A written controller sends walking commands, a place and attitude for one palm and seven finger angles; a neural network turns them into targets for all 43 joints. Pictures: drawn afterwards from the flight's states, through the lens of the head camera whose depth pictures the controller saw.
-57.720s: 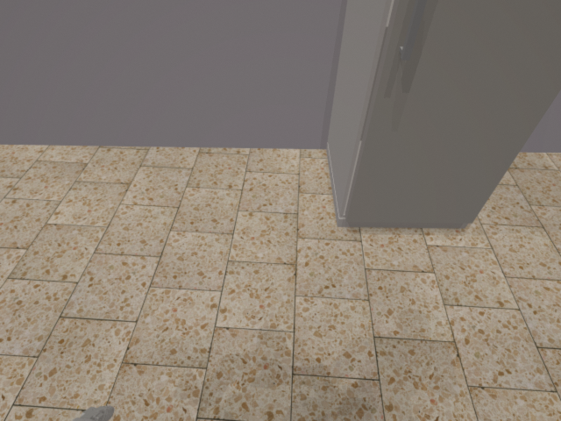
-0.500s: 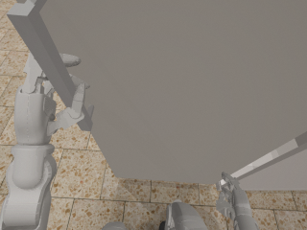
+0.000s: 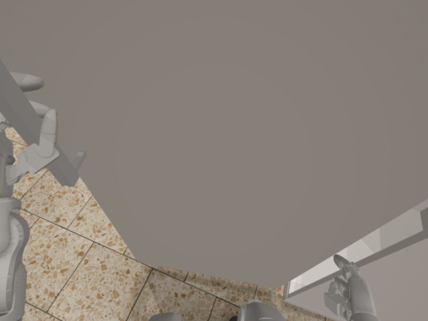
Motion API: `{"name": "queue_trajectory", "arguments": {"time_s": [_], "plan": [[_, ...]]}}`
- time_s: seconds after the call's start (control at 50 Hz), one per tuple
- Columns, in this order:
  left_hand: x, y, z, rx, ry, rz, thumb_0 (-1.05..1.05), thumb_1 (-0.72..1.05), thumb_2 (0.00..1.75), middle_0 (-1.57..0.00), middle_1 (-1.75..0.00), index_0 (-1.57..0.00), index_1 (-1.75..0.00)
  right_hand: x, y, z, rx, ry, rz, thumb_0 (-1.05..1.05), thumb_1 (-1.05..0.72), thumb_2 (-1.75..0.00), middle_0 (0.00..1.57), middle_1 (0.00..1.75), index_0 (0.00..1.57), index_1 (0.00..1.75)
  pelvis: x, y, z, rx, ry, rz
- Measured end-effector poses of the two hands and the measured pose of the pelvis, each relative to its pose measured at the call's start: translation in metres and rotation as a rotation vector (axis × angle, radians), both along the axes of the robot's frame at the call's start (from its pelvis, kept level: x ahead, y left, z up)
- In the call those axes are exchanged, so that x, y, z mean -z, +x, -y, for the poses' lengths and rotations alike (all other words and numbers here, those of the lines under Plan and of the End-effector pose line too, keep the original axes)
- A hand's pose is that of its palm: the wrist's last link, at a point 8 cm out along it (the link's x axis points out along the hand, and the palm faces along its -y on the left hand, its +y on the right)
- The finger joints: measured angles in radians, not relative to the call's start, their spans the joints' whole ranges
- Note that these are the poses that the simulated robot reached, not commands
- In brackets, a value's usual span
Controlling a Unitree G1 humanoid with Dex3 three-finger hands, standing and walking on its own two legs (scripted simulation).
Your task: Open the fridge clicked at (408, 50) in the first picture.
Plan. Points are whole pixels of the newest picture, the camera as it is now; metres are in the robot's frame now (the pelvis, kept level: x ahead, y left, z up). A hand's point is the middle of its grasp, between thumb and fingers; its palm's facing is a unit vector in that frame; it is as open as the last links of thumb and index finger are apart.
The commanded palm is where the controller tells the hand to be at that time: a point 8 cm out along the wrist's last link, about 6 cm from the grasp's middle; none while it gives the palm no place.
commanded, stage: walk backward, drawing the door open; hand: left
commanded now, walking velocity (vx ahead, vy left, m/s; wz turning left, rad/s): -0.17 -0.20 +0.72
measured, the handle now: (37, 111) +0.33 +0.24 +0.23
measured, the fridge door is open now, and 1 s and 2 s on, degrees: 99 109 107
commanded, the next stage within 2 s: stop walking and hold the door back in 0.26 s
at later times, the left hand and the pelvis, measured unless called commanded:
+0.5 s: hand (19, 211) +0.21 +0.22 +0.21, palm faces +0.69 -0.67 -0.29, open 6.7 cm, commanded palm +0.16 +0.25 +0.20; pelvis -0.05 -0.13 +0.02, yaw +12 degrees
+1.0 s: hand (18, 206) +0.21 +0.22 +0.22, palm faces +0.58 -0.79 -0.20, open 5.9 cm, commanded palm +0.17 +0.25 +0.20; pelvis -0.12 -0.12 +0.02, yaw +15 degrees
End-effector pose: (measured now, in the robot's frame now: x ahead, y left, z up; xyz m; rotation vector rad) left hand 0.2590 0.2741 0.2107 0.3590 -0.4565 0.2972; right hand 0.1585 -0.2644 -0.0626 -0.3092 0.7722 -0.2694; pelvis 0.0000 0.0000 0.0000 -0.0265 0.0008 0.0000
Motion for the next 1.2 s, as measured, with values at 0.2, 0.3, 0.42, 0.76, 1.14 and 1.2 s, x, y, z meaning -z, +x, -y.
{"name": "queue_trajectory", "arguments": {"time_s": [0.2,0.3,0.42,0.76,1.14,1.2], "plan": [[-0.008,-0.059,0.009,-0.146,-0.015,-0.088,-0.11,0.6,0.79,-0.47,-1.42,-0.31,-1.36,-0.015,-0.006,-0.017,-0.198,0.133,-0.026,0.01,-0.9,-0.9,0.2,0.3,0.2,0.3,-0.03,-0.02,0.054,-0.106,-0.066,0.016],[-0.009,-0.089,0.019,-0.286,-0.026,-0.11,-0.13,0.59,0.8,-0.46,-1.41,-0.3,-1.37,-0.004,-0.001,-0.001,-0.268,0.19,0.002,0.01,-0.9,-0.9,0.2,0.3,0.2,0.3,-0.025,-0.027,0.091,-0.141,-0.05,0.015],[-0.01,-0.106,0.03,-0.444,-0.018,-0.135,-0.16,0.59,0.78,-0.46,-1.4,-0.24,-1.36,0.017,0.007,0.048,-0.285,0.18,0.01,0.01,-0.9,-0.9,0.2,0.3,0.2,0.3,-0.013,-0.039,0.125,-0.168,-0.001,0.013],[-0.005,-0.099,0.026,-0.315,-0.17,-0.042,-0.08,0.61,0.81,-0.46,-1.4,-0.32,-1.38,-0.001,-0.032,0.065,-0.312,0.022,-0.031,0.01,-0.9,-0.9,0.19,0.3,0.22,0.3,-0.012,-0.098,0.115,-0.275,0.033,0.013],[-0.014,-0.099,0.028,-0.339,-0.177,-0.181,-0.09,0.63,0.79,-0.45,-1.4,-0.38,-1.4,0.036,-0.108,0.048,-0.329,0.154,-0.182,0.01,-0.9,-0.9,0.2,0.3,0.2,0.3,-0.015,-0.124,0.128,-0.272,0.009,0.033],[-0.014,-0.097,0.027,-0.322,-0.189,-0.197,-0.09,0.64,0.8,-0.45,-1.4,-0.39,-1.4,0.03,-0.109,0.066,-0.307,0.095,-0.18,0.01,-0.9,-0.9,0.2,0.3,0.2,0.3,-0.017,-0.127,0.126,-0.274,0.016,0.032]]}}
